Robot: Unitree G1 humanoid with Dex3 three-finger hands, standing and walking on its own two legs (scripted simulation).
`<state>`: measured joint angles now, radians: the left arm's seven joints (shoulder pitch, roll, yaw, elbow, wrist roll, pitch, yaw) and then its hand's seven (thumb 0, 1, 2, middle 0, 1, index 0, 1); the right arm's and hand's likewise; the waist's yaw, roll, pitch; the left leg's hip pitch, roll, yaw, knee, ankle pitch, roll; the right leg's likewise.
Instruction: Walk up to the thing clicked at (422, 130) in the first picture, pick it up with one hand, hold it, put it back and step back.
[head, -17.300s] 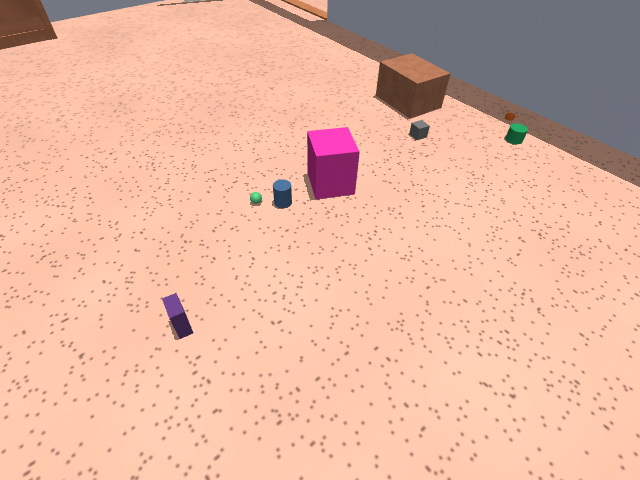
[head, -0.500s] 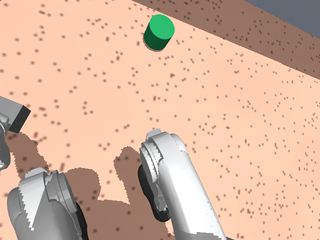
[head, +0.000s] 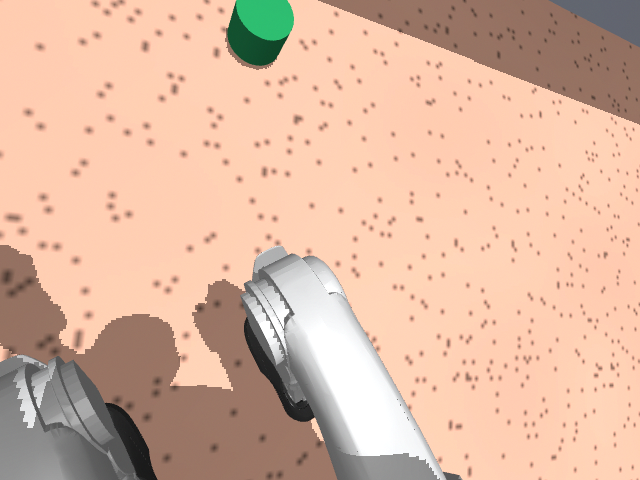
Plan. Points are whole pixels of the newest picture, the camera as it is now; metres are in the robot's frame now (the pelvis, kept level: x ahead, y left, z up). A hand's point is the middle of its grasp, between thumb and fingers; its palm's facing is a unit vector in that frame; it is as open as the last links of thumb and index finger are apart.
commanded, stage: rest palm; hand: left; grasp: from above
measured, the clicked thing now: out of the picture +0.48 +0.27 -0.29
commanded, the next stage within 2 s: close in 1.52 s
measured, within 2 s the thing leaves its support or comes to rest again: neither
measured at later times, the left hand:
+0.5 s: hand out of the picture +0.47 +0.26 -0.23, palm faces -0.24 -0.36 -0.90, open 14.0 cm
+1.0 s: hand out of the picture +0.48 +0.27 -0.26, palm faces -0.16 -0.40 -0.90, open 13.6 cm
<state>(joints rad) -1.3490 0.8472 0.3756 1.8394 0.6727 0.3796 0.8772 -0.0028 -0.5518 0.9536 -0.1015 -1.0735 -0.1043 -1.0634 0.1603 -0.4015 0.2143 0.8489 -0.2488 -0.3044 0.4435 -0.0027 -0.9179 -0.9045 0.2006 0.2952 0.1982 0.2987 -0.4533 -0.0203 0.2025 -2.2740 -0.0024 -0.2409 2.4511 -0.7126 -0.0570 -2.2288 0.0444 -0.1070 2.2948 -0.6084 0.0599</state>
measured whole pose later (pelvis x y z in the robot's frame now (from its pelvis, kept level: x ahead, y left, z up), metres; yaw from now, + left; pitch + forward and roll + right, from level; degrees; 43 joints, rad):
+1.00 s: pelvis +0.00 +0.01 -0.01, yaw -2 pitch +28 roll -14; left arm -1.32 0.94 0.27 1.87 0.64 0.30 0.84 0.00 -0.48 1.00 -0.12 -1.10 -0.12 -1.10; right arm 0.13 -0.40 0.33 0.72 -0.24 -0.34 0.44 0.00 -0.92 -0.91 0.20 0.30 0.20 0.30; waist -0.49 -0.11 0.28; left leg -2.27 -0.02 -0.29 2.50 -0.72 -0.05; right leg -2.19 0.04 -0.15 2.30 -0.62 0.08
